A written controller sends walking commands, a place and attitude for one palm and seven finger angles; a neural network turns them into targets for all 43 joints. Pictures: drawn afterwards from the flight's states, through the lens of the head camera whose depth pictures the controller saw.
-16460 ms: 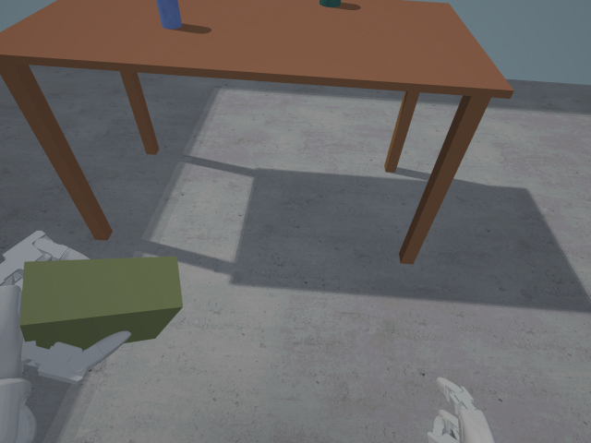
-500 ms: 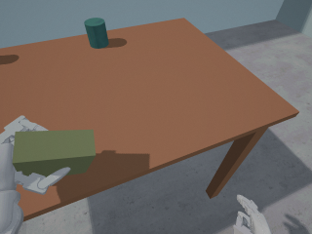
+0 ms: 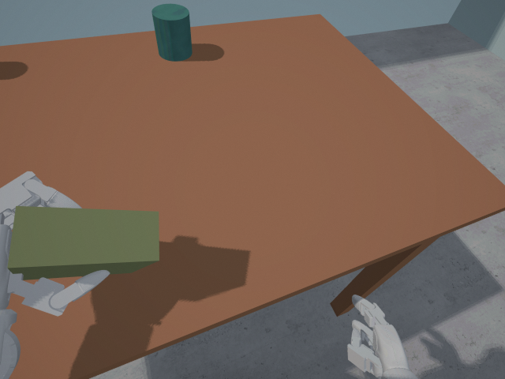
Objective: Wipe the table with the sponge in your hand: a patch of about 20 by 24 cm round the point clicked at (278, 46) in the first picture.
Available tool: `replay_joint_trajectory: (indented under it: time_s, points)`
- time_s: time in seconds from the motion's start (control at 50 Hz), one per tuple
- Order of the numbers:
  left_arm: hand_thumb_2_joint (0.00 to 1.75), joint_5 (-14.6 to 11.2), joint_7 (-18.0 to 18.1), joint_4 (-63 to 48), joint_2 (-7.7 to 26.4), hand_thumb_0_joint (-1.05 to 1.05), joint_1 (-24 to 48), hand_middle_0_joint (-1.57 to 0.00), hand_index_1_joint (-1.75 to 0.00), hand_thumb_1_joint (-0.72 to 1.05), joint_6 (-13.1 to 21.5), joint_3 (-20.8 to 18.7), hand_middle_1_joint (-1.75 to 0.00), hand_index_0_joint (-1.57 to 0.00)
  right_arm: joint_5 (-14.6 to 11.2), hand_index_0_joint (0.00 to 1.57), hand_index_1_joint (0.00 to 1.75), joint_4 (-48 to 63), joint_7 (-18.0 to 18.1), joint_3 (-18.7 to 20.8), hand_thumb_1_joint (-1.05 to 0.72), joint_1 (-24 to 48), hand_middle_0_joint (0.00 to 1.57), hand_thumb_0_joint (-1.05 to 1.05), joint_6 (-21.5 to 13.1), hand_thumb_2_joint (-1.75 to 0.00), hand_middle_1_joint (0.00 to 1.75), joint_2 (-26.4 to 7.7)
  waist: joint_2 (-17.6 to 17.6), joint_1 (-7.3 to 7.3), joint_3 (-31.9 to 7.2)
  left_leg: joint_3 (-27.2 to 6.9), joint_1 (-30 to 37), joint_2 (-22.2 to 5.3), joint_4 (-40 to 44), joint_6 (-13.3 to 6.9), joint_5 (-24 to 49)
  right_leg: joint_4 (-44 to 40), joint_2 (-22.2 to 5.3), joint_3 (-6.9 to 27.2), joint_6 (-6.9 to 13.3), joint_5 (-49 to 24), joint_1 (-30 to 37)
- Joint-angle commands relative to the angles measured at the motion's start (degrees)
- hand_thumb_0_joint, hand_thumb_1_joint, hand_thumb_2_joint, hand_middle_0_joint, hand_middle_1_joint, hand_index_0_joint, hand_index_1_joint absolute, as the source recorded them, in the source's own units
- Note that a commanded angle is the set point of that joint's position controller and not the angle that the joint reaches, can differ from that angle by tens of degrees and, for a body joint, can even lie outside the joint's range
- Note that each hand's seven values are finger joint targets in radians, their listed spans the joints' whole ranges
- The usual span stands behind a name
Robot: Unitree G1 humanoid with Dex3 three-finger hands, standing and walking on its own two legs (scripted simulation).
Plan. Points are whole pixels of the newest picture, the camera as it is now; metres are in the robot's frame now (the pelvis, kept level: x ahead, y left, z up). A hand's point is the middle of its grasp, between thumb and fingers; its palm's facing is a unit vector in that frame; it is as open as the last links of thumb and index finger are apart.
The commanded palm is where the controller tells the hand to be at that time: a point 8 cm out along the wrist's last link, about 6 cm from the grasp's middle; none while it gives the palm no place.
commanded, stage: come to a stop and stand still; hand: left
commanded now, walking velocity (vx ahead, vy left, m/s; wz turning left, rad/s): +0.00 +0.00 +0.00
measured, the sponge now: (107, 246) +0.23 +0.21 +0.13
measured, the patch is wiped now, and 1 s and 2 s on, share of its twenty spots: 0.00 0.00 0.00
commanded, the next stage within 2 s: look again from close up in 0.20 s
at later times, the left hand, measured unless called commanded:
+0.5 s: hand (50, 255) +0.20 +0.25 +0.15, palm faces +0.39 -0.84 -0.39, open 9.8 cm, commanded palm +0.15 +0.28 +0.18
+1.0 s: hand (91, 250) +0.21 +0.21 +0.16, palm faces +0.36 -0.85 -0.39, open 9.8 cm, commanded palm +0.15 +0.24 +0.18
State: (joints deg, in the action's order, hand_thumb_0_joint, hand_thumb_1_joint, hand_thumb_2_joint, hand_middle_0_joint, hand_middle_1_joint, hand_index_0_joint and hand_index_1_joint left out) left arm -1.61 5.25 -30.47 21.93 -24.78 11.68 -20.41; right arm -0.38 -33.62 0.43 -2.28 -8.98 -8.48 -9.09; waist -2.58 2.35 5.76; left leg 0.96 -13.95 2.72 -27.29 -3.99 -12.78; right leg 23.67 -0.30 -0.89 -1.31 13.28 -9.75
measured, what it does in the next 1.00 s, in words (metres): stands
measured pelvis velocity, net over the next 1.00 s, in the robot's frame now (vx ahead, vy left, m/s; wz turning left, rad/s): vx -0.01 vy -0.04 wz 0.01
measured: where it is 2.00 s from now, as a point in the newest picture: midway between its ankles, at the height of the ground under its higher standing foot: outside the picture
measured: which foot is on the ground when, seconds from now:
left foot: down 0.00-1.00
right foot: down 0.00-1.00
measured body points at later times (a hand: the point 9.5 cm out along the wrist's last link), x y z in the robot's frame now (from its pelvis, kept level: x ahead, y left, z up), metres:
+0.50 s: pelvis -0.01 +0.00 +0.00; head +0.02 +0.02 +0.45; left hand +0.18 +0.29 +0.18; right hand +0.17 -0.23 -0.07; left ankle +0.02 +0.07 -0.74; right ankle -0.01 -0.14 -0.74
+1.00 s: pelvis -0.01 -0.04 +0.00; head +0.03 -0.02 +0.45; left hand +0.19 +0.25 +0.18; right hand +0.19 -0.25 -0.07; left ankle +0.02 +0.07 -0.74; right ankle -0.01 -0.14 -0.74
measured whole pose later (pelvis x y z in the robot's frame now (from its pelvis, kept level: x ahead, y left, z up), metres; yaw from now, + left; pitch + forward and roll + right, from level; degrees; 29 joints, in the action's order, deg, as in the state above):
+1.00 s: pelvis -0.01 -0.04 +0.00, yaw +0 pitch -1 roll -1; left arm -3.2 5.7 -29.1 21.6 -24.7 8.8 -20.4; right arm -1.4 -32.4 1.2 -0.9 -9.4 -5.5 -9.7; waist -1.4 1.6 5.9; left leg -0.7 -12.5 0.4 -24.2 -0.9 -10.7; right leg 21.4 2.1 -2.3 1.6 11.9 -8.6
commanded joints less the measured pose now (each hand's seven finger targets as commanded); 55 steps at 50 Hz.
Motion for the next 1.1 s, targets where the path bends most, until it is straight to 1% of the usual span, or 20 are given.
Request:
replay_joint_trajectory:
  time_s: [0.0,0.12,0.14,0.32,0.34,0.42,0.44,0.52,0.54,0.62,0.64,0.72,0.74,0.82,0.84,0.92,0.94,1.02,1.04,1.08]
  points:
    - [1.30,-0.9,1.6,-13.0,9.1,0.00,4.8,-1.20,-1.60,0.10,3.6,-7.1,-1.60,-1.20,-0.2,0.20,0.30,8.4,0.7,4.5,-0.90,2.2,0.20,0.00,-2.1,-0.90,0.30,-9.3,8.7,-1.11,-14.2,-7.5,6.7,-8.7,5.0,4.5,24.3,0.8,-0.3,-0.5,1.7,-9.1,4.4]
    - [1.30,-0.5,1.8,-11.7,8.8,0.00,4.2,-1.20,-1.60,0.10,2.8,-6.8,-1.60,-1.20,-0.6,0.20,0.30,8.6,0.8,4.1,-0.90,4.0,0.20,0.00,-1.6,-0.90,0.30,-9.0,7.8,-0.93,-12.8,-6.2,4.5,-8.2,6.7,4.9,16.9,-0.2,-0.6,0.0,1.6,-9.5,5.4]
    - [1.30,-1.0,1.6,-10.4,6.6,0.00,3.7,-1.20,-1.60,0.10,2.9,-4.8,-1.60,-1.20,-0.4,0.20,0.30,8.6,1.0,4.0,-0.90,3.0,0.20,0.00,-1.2,-0.90,0.30,-9.0,7.8,-1.14,-11.7,-7.5,2.9,-8.2,7.5,4.7,14.8,-1.0,-0.8,-0.6,1.6,-8.7,6.0]
    - [1.30,-0.4,2.7,-11.8,9.6,0.00,3.9,-1.20,-1.60,0.10,3.2,-7.2,-1.60,-1.20,-0.7,0.20,0.30,8.6,1.7,4.4,-0.90,4.1,0.20,0.00,-1.5,-0.90,0.30,-9.2,7.8,-0.81,-11.3,-6.7,0.4,-7.2,9.1,3.7,3.4,-2.7,-1.6,1.3,1.8,-7.4,7.4]
    - [1.30,-0.9,2.4,-10.1,6.9,0.00,2.8,-1.20,-1.60,0.10,3.2,-5.0,-1.60,-1.20,-0.6,0.20,0.30,8.6,1.9,4.2,-0.90,3.5,0.20,0.00,-1.0,-0.90,0.30,-9.0,7.8,-0.95,-10.3,-7.4,-0.2,-7.2,9.1,3.2,2.5,-3.5,-2.0,0.8,1.9,-7.3,7.4]
    - [1.30,-0.5,2.8,-11.0,9.4,0.00,3.4,-1.20,-1.60,0.10,3.2,-7.1,-1.60,-1.20,-0.8,0.20,0.30,8.6,2.0,4.6,-0.90,3.9,0.20,0.00,-1.5,-0.90,0.30,-9.3,6.5,-0.85,-10.6,-6.4,0.3,-6.7,8.4,3.1,2.0,-4.0,-2.0,2.1,2.0,-7.7,6.9]
    - [1.30,-0.9,2.6,-9.5,6.9,0.00,2.9,-1.20,-1.60,0.10,3.3,-5.0,-1.60,-1.20,-0.6,0.20,0.30,8.4,2.1,4.4,-0.90,3.1,0.20,0.00,-1.0,-0.90,0.30,-9.3,6.4,-1.08,-9.8,-7.4,-0.2,-6.8,8.9,3.0,1.9,-4.4,-2.3,1.2,2.1,-7.2,7.0]
    - [1.30,-0.6,2.8,-9.9,9.1,0.00,3.4,-1.20,-1.60,0.10,2.9,-6.8,-1.60,-1.20,-0.9,0.20,0.30,8.5,2.2,4.6,-0.90,3.9,0.20,0.00,-1.4,-0.90,0.30,-9.5,6.2,-0.91,-9.4,-6.8,-0.6,-6.7,9.4,3.0,-0.5,-4.7,-1.9,2.0,1.9,-5.3,6.3]
    - [1.30,-1.0,2.5,-8.2,6.6,0.00,2.5,-1.20,-1.60,0.10,2.9,-4.8,-1.60,-1.20,-0.7,0.20,0.30,8.5,2.3,4.4,-0.90,3.3,0.20,0.00,-1.0,-0.90,0.30,-9.3,6.0,-1.00,-8.8,-7.5,-0.9,-6.8,9.4,2.5,-1.0,-5.3,-2.3,1.6,2.0,-4.9,6.4]
    - [1.30,-0.5,2.9,-10.4,9.4,0.00,3.7,-1.20,-1.60,0.10,2.8,-6.9,-1.60,-1.20,-0.8,0.20,0.30,8.3,2.3,4.6,-0.90,3.9,0.20,0.00,-1.5,-0.90,0.30,-9.6,6.5,-0.90,-9.7,-6.9,-0.3,-6.6,9.3,2.7,-1.1,-5.1,-2.0,2.3,2.0,-4.9,6.3]
    - [1.30,-1.0,2.5,-8.8,6.3,0.00,3.2,-1.20,-1.60,0.10,2.8,-4.2,-1.60,-1.20,-0.6,0.20,0.30,8.3,2.4,4.3,-0.90,3.2,0.20,0.00,-1.1,-0.90,0.30,-9.2,6.5,-1.17,-9.1,-7.9,-0.2,-6.8,10.1,2.7,-1.2,-5.3,-1.9,1.6,2.1,-4.2,6.0]
    - [1.30,-1.1,2.5,-10.5,9.4,0.00,4.7,-1.20,-1.60,0.10,2.2,-6.9,-1.60,-1.20,-0.9,0.20,0.30,8.3,2.2,4.5,-0.90,4.1,0.20,0.00,-1.1,-0.90,0.30,-9.2,5.6,-1.14,-10.1,-7.1,1.4,-7.7,10.9,3.5,1.7,-4.0,-0.5,1.3,1.5,-5.4,6.1]
    - [1.30,-1.6,2.2,-9.4,6.9,0.00,4.4,-1.20,-1.60,0.10,2.1,-4.6,-1.60,-1.20,-0.7,0.20,0.30,8.5,2.3,4.4,-0.90,3.4,0.20,0.00,-0.6,-0.90,0.30,-9.0,6.3,-1.32,-9.5,-8.3,1.2,-8.2,11.5,3.4,2.0,-4.0,-0.5,0.4,1.6,-5.2,6.1]
    - [1.30,-1.4,2.2,-12.4,9.6,0.00,6.1,-1.20,-1.60,0.10,1.7,-6.6,-1.60,-1.20,-1.0,0.20,0.30,8.8,1.7,4.7,-0.90,4.4,0.20,0.00,-0.8,-0.90,0.30,-8.9,9.7,-1.21,-10.5,-7.6,2.4,-9.5,11.7,3.9,3.9,-1.8,0.3,0.5,1.4,-4.9,5.7]
    - [1.30,-1.9,1.9,-11.4,7.0,0.00,5.2,-1.20,-1.60,0.10,1.7,-4.5,-1.60,-1.20,-0.8,0.20,0.30,9.1,1.7,4.6,-0.90,3.3,0.20,0.00,-0.3,-0.90,0.30,-8.7,9.8,-1.37,-10.2,-8.9,2.0,-9.8,11.6,3.6,4.3,-2.5,0.1,-0.1,1.5,-4.9,6.0]
    - [1.30,-2.0,2.0,-12.4,10.4,0.00,3.4,-1.20,-1.60,0.10,1.1,-7.8,-1.60,-1.20,-1.0,0.20,0.30,9.4,1.1,4.8,-0.90,4.2,0.20,0.00,-0.2,-0.90,0.30,-8.7,8.4,-1.06,-11.5,-6.8,2.8,-10.3,9.1,3.5,7.4,-2.8,-0.2,0.5,1.4,-6.3,5.9]
    - [1.30,-2.6,1.6,-10.9,7.0,0.00,2.3,-1.20,-1.60,0.10,0.9,-5.1,-1.60,-1.20,-0.9,0.20,0.30,9.8,1.2,4.7,-0.90,3.2,0.20,0.00,0.3,-0.90,0.30,-8.2,6.9,-1.37,-10.9,-7.6,2.2,-10.2,8.7,3.1,6.5,-3.8,-0.5,0.1,1.5,-6.6,6.1]
    - [1.30,-2.8,1.7,-13.1,10.8,0.00,1.0,-1.20,-1.60,0.10,0.5,-8.7,-1.60,-1.20,-1.1,0.20,0.30,9.8,1.1,5.2,-0.90,3.9,0.20,0.00,0.5,-0.90,0.30,-8.8,5.7,-1.38,-12.9,-5.4,4.1,-9.7,5.0,3.2,11.7,-3.9,-1.2,1.5,1.7,-11.4,5.3]
    - [1.30,-3.3,1.4,-12.2,8.3,0.00,0.3,-1.20,-1.60,0.10,0.4,-6.6,-1.60,-1.20,-0.9,0.20,0.30,9.9,1.3,5.1,-0.90,2.9,0.20,0.00,1.0,-0.90,0.30,-8.5,6.0,-1.64,-12.8,-5.8,3.9,-9.8,4.3,2.8,12.6,-4.1,-1.6,1.1,1.9,-12.2,5.6]
    - [1.30,-3.6,1.4,-13.2,10.0,0.00,1.0,-1.20,-1.60,0.10,0.3,-7.8,-1.60,-1.20,-0.8,0.20,0.30,10.1,1.4,5.5,-0.90,3.0,0.20,0.00,1.0,-0.90,0.30,-9.1,6.3,-1.59,-12.6,-5.6,3.5,-9.9,2.9,2.8,13.9,-3.8,-2.3,1.9,2.0,-13.8,5.4]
